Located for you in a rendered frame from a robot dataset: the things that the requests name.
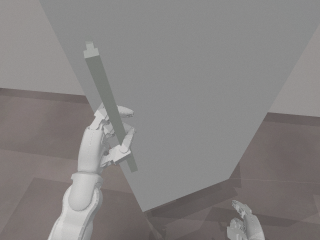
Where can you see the left robot forearm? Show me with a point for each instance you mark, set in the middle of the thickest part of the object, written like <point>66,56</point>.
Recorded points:
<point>80,203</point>

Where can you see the robot right hand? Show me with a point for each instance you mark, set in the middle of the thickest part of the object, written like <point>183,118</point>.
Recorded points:
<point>250,228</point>

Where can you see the fridge door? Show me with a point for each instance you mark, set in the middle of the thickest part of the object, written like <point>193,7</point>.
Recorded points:
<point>200,76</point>

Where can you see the robot left hand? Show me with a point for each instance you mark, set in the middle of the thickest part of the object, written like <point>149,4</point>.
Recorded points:
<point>94,144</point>

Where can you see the handle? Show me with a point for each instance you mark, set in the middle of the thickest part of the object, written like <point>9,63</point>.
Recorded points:
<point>98,73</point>

